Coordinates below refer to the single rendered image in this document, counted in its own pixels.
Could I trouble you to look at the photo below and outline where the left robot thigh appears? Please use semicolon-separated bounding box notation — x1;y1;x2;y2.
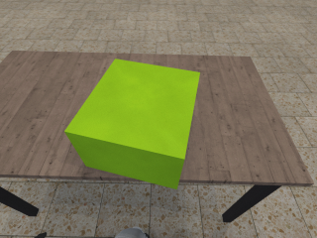
115;228;148;238

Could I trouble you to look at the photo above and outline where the carton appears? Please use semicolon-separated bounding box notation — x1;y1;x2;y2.
64;59;200;189

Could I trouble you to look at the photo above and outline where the table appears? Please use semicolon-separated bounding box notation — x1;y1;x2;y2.
0;51;314;223

